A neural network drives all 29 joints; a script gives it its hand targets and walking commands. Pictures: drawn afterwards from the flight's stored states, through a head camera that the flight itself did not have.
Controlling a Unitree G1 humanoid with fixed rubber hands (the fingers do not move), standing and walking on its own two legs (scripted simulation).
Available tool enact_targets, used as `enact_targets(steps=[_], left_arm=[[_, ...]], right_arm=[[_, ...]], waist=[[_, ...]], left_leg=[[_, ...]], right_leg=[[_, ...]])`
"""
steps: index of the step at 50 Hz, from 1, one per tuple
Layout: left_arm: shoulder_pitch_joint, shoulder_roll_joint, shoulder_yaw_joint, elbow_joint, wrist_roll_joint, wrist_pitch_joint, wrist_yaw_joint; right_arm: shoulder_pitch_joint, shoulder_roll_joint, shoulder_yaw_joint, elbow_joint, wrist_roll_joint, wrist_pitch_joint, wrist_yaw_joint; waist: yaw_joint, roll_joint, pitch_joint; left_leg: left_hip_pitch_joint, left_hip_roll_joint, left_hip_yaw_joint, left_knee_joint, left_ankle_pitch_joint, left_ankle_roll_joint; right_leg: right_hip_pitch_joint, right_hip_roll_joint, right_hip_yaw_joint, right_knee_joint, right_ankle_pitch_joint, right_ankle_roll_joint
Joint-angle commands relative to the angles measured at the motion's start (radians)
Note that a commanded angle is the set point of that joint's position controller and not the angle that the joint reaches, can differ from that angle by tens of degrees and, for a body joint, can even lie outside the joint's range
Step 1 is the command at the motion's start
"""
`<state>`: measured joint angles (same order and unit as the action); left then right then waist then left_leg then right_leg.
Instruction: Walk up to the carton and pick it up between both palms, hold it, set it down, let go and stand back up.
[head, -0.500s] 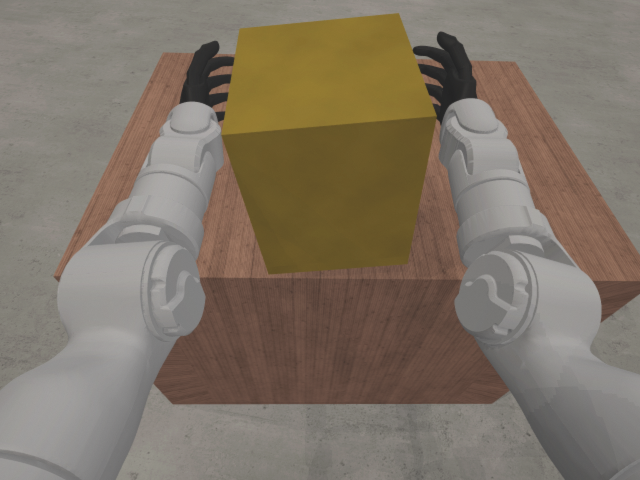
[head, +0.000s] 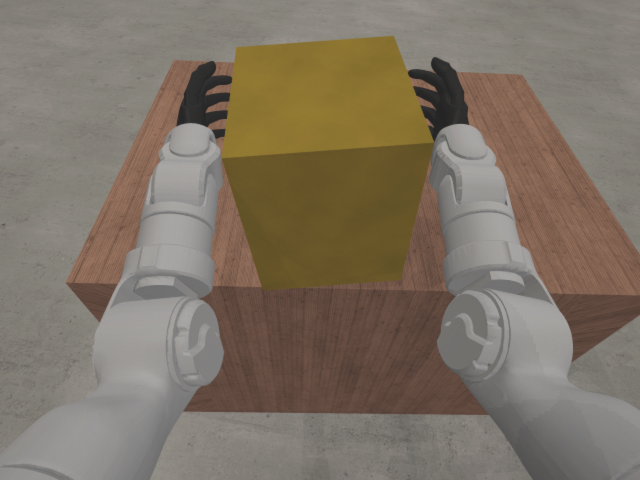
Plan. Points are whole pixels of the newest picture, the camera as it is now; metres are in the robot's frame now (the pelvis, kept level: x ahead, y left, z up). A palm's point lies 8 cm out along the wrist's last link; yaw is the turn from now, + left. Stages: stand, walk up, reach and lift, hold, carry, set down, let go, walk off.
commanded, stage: reach and lift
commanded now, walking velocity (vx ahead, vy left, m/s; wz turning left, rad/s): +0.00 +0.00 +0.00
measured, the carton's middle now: (324, 171) +0.48 -0.02 +0.12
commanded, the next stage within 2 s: none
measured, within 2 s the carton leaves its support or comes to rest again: neither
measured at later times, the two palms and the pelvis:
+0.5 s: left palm (166, 125) +0.38 +0.14 +0.26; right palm (491, 118) +0.38 -0.15 +0.27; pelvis -0.05 -0.02 +0.00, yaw +0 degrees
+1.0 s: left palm (148, 125) +0.37 +0.15 +0.27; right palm (489, 122) +0.36 -0.14 +0.28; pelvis -0.06 +0.00 +0.00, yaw -1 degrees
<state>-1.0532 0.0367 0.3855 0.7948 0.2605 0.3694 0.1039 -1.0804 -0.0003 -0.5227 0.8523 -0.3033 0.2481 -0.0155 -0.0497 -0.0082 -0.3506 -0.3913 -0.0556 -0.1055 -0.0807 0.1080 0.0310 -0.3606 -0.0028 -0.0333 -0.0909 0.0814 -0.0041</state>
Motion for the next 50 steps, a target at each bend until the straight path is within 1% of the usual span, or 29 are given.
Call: enact_targets(steps=[1,2,4,5,6,8,9,10,11,13,15,17,18,21,23,25,27,29,30,31,33,35,36,37,40,42,44,48,50], left_arm=[[-0.605,-0.562,-0.289,-0.261,-0.097,0.016,-0.135],[-0.647,-0.548,-0.289,-0.234,-0.091,0.03,-0.137],[-0.67,-0.558,-0.305,-0.312,-0.107,0.052,-0.138],[-0.548,-0.564,-0.279,-0.265,-0.083,0.075,-0.138],[-0.625,-0.534,-0.281,-0.274,-0.095,0.087,-0.14],[-0.616,-0.524,-0.269,-0.29,-0.095,0.111,-0.144],[-0.492,-0.547,-0.281,-0.314,-0.095,0.135,-0.149],[-0.586,-0.501,-0.266,-0.37,-0.107,0.155,-0.154],[-0.534,-0.463,-0.202,-0.265,-0.067,0.169,-0.171],[-0.607,-0.45,-0.177,-0.249,-0.056,0.171,-0.2],[-0.512,-0.436,-0.14,-0.206,-0.026,0.169,-0.22],[-0.555,-0.411,-0.122,-0.211,-0.011,0.161,-0.236],[-0.649,-0.381,-0.073,-0.126,0.009,0.156,-0.249],[-0.618,-0.425,-0.13,-0.177,-0.017,0.114,-0.252],[-0.688,-0.394,-0.102,-0.096,-0.007,0.105,-0.261],[-0.708,-0.423,-0.138,-0.131,-0.032,0.091,-0.257],[-0.672,-0.401,-0.126,-0.075,-0.001,0.095,-0.244],[-0.752,-0.387,-0.114,-0.099,-0.012,0.095,-0.241],[-0.687,-0.412,-0.147,-0.178,-0.031,0.093,-0.234],[-0.809,-0.392,-0.125,-0.146,-0.027,0.098,-0.23],[-0.689,-0.446,-0.187,-0.167,-0.048,0.098,-0.222],[-0.707,-0.417,-0.143,-0.117,-0.032,0.109,-0.23],[-0.828,-0.384,-0.12,-0.122,-0.034,0.106,-0.231],[-0.732,-0.447,-0.169,-0.147,-0.055,0.102,-0.222],[-0.781,-0.417,-0.135,-0.05,-0.042,0.111,-0.229],[-0.701,-0.47,-0.19,-0.113,-0.068,0.109,-0.232],[-0.72,-0.438,-0.15,-0.051,-0.048,0.123,-0.232],[-0.71,-0.479,-0.179,-0.156,-0.055,0.138,-0.217],[-0.67,-0.48,-0.162,-0.156,-0.045,0.153,-0.22]], right_arm=[[-0.707,0.482,0.357,-0.18,0.141,-0.06,0.114],[-0.723,0.423,0.296,-0.102,0.112,-0.044,0.12],[-0.752,0.442,0.325,-0.178,0.13,-0.036,0.121],[-0.659,0.431,0.354,-0.163,0.141,-0.023,0.116],[-0.778,0.434,0.348,-0.224,0.148,-0.017,0.108],[-0.749,0.417,0.36,-0.209,0.163,0.017,0.105],[-0.612,0.428,0.394,-0.226,0.19,0.032,0.093],[-0.727,0.429,0.398,-0.27,0.204,0.052,0.085],[-0.669,0.418,0.384,-0.196,0.18,0.07,0.082],[-0.723,0.415,0.335,-0.174,0.161,0.087,0.076],[-0.592,0.429,0.335,-0.126,0.162,0.101,0.063],[-0.602,0.425,0.321,-0.126,0.159,0.106,0.06],[-0.681,0.371,0.238,-0.031,0.111,0.112,0.071],[-0.597,0.408,0.247,-0.076,0.12,0.094,0.076],[-0.658,0.398,0.209,-0.055,0.088,0.102,0.077],[-0.702,0.421,0.257,-0.168,0.113,0.093,0.068],[-0.651,0.418,0.26,-0.114,0.11,0.106,0.074],[-0.743,0.423,0.263,-0.129,0.12,0.112,0.083],[-0.666,0.453,0.304,-0.185,0.149,0.111,0.083],[-0.792,0.429,0.269,-0.158,0.126,0.111,0.094],[-0.682,0.444,0.308,-0.217,0.14,0.109,0.09],[-0.676,0.429,0.264,-0.147,0.108,0.129,0.091],[-0.798,0.419,0.235,-0.142,0.09,0.132,0.099],[-0.723,0.443,0.285,-0.204,0.117,0.121,0.099],[-0.776,0.382,0.194,-0.109,0.063,0.134,0.124],[-0.7,0.41,0.234,-0.166,0.091,0.132,0.125],[-0.751,0.379,0.215,-0.102,0.095,0.141,0.127],[-0.737,0.373,0.232,-0.137,0.139,0.141,0.129],[-0.684,0.384,0.255,-0.112,0.148,0.146,0.121]], waist=[[0.021,0.083,-0.735],[-0.018,0.077,-0.692],[-0.016,0.08,-0.707],[-0.013,0.045,-0.67],[0.004,0.057,-0.685],[0.003,0.035,-0.642],[-0.002,0.049,-0.602],[0.025,0.044,-0.601],[0.033,-0.009,-0.482],[0.023,0.018,-0.393],[0.025,-0.011,-0.309],[0.034,0.027,-0.269],[0.013,-0.009,-0.214],[-0.02,0.01,-0.285],[-0.027,0.025,-0.293],[-0.016,0.038,-0.401],[0.017,0.053,-0.323],[0.041,0.051,-0.308],[0.039,0.039,-0.375],[0.048,0.036,-0.389],[0.027,0.039,-0.437],[0.026,0.021,-0.378],[0.035,0.014,-0.384],[0.034,0.023,-0.438],[0.022,0.019,-0.397],[-0.008,0.034,-0.411],[0.016,0.058,-0.382],[0.008,0.113,-0.379],[0.018,0.085,-0.323]], left_leg=[[0.456,0.046,0.101,0.252,0.672,-0.076],[0.46,0.051,0.093,0.248,0.624,-0.091],[0.481,0.046,0.092,0.273,0.68,-0.088],[0.511,0.031,0.096,0.293,0.67,-0.092],[0.458,0.029,0.103,0.289,0.62,-0.08],[0.398,0.03,0.1,0.261,0.544,-0.076],[0.407,0.025,0.099,0.273,0.594,-0.079],[0.365,0.024,0.096,0.251,0.584,-0.065],[0.298,0.016,0.104,0.233,0.481,-0.053],[0.175,0.01,0.105,0.163,0.293,-0.034],[0.139,0.002,0.121,0.142,0.22,-0.022],[0.109,-0.003,0.127,0.11,0.163,-0.002],[0.075,0.004,0.128,0.091,0.026,-0.004],[0.077,-0.01,0.141,0.129,0.005,0.0],[0.011,-0.001,0.148,0.113,-0.095,0.009],[0.006,-0.01,0.152,0.118,-0.062,0.021],[-0.039,-0.012,0.165,0.12,-0.124,0.035],[-0.054,-0.015,0.155,0.108,-0.146,0.047],[-0.001,-0.011,0.145,0.127,-0.067,0.047],[-0.027,-0.01,0.14,0.124,-0.125,0.042],[0.017,-0.008,0.144,0.14,-0.072,0.05],[0.023,0.002,0.142,0.142,-0.106,0.043],[0.006,0.003,0.134,0.133,-0.147,0.05],[0.05,0.007,0.13,0.155,-0.081,0.046],[0.034,0.012,0.128,0.157,-0.179,0.042],[0.112,0.009,0.116,0.176,-0.08,0.029],[0.103,0.011,0.122,0.176,-0.09,0.018],[0.177,0.035,0.095,0.184,-0.044,-0.003],[0.172,0.032,0.091,0.187,0.003,-0.015]], right_leg=[[0.321,0.024,-0.066,0.063,0.375,-0.026],[0.263,0.041,-0.069,0.052,0.271,-0.034],[0.246,0.047,-0.069,0.043,0.284,-0.036],[0.276,0.058,-0.078,0.05,0.279,-0.032],[0.287,0.051,-0.075,0.06,0.272,-0.027],[0.342,0.058,-0.066,0.068,0.218,-0.017],[0.391,0.054,-0.05,0.087,0.307,-0.02],[0.414,0.052,-0.04,0.099,0.324,-0.005],[0.422,0.054,-0.042,0.102,0.271,0.01],[0.453,0.046,-0.033,0.106,0.146,0.016],[0.499,0.044,-0.027,0.104,0.142,0.025],[0.521,0.045,-0.017,0.107,0.11,0.024],[0.454,0.056,-0.038,0.083,-0.062,0.02],[0.469,0.06,-0.058,0.12,-0.039,0.01],[0.464,0.047,-0.055,0.12,-0.137,0.015],[0.529,0.038,-0.05,0.151,-0.064,0.01],[0.505,0.034,-0.04,0.169,-0.131,0.009],[0.449,0.037,-0.04,0.179,-0.172,0.012],[0.468,0.037,-0.045,0.193,-0.097,0.014],[0.423,0.039,-0.049,0.2,-0.161,0.007],[0.444,0.033,-0.036,0.197,-0.101,0.013],[0.387,0.041,-0.052,0.187,-0.171,0.008],[0.35,0.039,-0.052,0.194,-0.215,0.013],[0.374,0.041,-0.055,0.216,-0.132,0.002],[0.305,0.054,-0.069,0.211,-0.246,-0.001],[0.3,0.057,-0.056,0.203,-0.138,-0.007],[0.282,0.052,-0.048,0.182,-0.18,-0.017],[0.282,0.057,-0.046,0.177,-0.094,-0.032],[0.28,0.052,-0.038,0.161,-0.064,-0.036]])
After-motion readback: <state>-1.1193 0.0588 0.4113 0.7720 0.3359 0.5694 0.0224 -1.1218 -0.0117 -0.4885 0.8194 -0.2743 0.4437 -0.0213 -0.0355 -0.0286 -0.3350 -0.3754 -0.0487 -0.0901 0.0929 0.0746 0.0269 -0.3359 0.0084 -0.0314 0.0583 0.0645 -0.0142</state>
